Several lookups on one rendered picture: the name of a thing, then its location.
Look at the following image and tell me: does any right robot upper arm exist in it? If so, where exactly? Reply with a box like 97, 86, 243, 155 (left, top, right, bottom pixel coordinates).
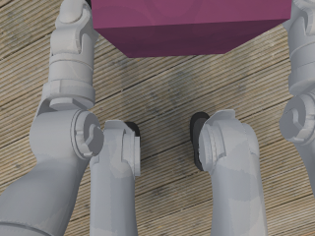
279, 91, 315, 199

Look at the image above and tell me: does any right robot shin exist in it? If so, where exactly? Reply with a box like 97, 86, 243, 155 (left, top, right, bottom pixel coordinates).
198, 109, 260, 162

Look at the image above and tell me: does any left robot upper arm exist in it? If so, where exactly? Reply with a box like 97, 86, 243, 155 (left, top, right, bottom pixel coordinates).
0, 108, 104, 236

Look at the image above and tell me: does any carton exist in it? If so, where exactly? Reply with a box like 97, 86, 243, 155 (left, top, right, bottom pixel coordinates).
91, 0, 292, 58

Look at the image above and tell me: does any left robot foot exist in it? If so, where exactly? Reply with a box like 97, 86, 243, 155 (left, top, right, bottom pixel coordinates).
125, 121, 141, 147

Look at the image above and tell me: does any right robot forearm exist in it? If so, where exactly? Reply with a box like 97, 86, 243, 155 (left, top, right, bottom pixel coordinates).
282, 0, 315, 96

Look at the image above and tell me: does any left robot forearm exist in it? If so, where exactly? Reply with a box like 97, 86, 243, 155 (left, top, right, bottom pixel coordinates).
29, 0, 99, 150

